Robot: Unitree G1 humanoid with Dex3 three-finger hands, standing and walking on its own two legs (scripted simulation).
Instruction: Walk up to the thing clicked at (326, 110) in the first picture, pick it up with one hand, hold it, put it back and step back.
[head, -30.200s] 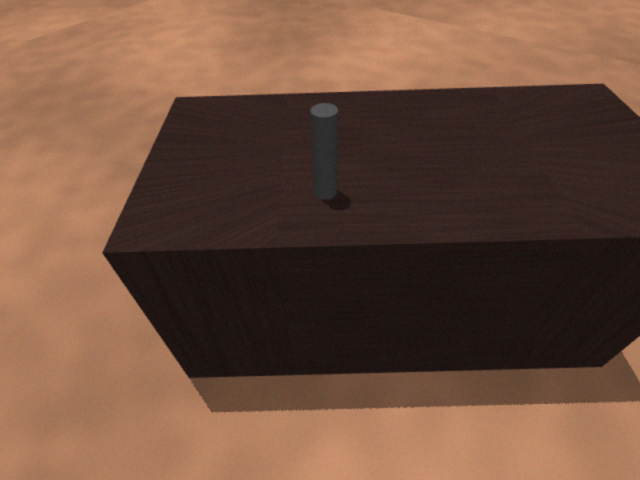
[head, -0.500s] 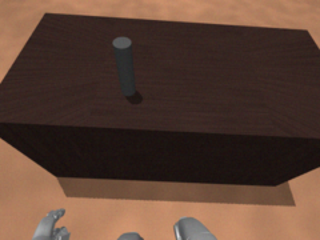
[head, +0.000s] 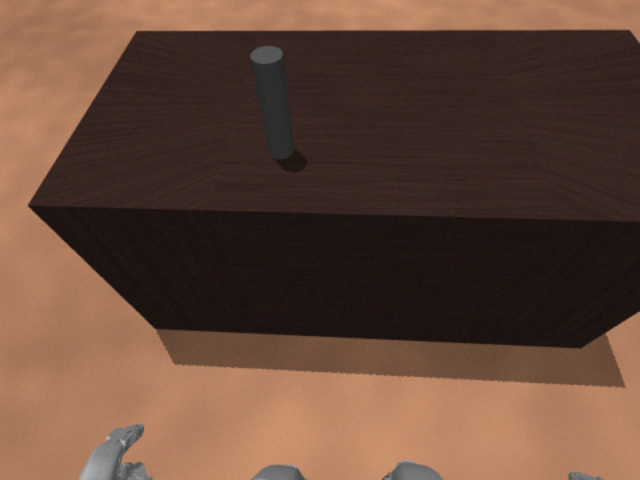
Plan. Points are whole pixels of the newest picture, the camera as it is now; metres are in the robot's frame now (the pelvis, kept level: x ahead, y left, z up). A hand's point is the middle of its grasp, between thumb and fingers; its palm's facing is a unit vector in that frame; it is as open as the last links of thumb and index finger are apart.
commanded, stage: step back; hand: left
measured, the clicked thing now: (274, 108) +0.73 +0.14 +0.00
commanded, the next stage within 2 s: none
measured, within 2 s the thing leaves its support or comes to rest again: neither
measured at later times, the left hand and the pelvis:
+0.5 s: hand out of the picture -0.07 +0.24 -0.14, palm faces -0.07 -0.92 -0.39, open 7.4 cm; pelvis -0.15 -0.03 +0.00, yaw -4 degrees
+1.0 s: hand out of the picture -0.19 +0.23 -0.14, palm faces -0.03 -0.93 -0.38, open 7.4 cm; pelvis -0.31 -0.04 +0.00, yaw -2 degrees
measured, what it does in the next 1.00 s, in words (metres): walks backwards: left foot, then right foot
